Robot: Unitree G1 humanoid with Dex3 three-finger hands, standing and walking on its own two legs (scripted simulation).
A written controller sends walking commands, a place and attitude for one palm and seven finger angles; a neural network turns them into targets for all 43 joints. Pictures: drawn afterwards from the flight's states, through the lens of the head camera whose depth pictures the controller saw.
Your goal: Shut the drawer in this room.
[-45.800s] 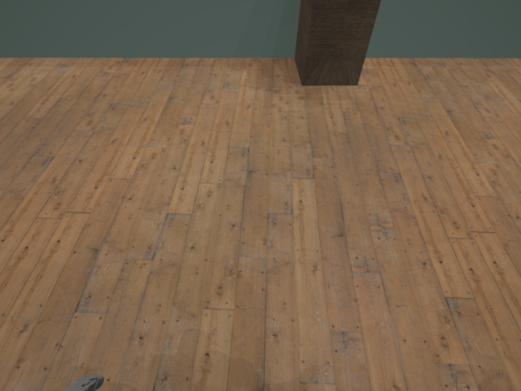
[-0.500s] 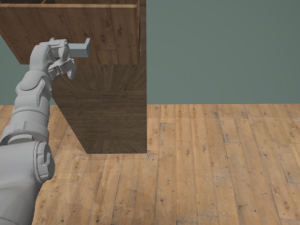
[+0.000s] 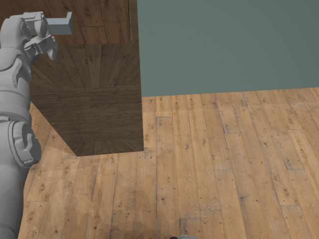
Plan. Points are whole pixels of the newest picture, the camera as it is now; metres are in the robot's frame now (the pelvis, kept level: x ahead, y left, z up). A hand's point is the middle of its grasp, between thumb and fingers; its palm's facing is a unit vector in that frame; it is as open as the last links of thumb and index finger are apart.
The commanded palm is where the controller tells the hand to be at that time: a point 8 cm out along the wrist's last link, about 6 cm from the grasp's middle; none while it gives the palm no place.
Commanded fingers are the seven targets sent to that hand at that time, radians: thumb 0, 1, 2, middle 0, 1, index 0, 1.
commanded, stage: push the drawer shut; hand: left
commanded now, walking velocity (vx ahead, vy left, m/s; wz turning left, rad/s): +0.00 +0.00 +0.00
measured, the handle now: (46, 21) +0.61 +0.23 +0.19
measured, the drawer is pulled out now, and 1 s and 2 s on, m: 0.02 0.00 0.00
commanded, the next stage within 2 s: pull the fist back off the drawer in 0.44 s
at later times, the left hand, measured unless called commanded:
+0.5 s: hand (47, 33) +0.55 +0.21 +0.19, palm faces +0.02 -1.00 +0.00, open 2.8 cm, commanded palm +0.58 +0.24 +0.19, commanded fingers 0.00 0.90 0.90 -1.40 -1.60 -1.40 -1.60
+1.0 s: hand (52, 34) +0.55 +0.20 +0.19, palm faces +0.03 -1.00 -0.01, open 3.0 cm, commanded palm +0.52 +0.24 +0.19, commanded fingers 0.00 0.90 0.90 -1.40 -1.60 -1.40 -1.60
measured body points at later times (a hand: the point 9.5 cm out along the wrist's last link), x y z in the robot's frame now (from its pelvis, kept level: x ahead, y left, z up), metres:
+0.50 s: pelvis +0.00 +0.00 +0.00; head +0.11 +0.02 +0.43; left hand +0.54 +0.27 +0.19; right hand -0.05 -0.26 -0.11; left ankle -0.01 +0.10 -0.73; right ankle +0.01 -0.12 -0.73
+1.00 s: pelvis +0.00 +0.00 +0.00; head +0.10 +0.01 +0.43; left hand +0.54 +0.25 +0.19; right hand -0.05 -0.26 -0.11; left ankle -0.01 +0.10 -0.73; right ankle +0.01 -0.12 -0.73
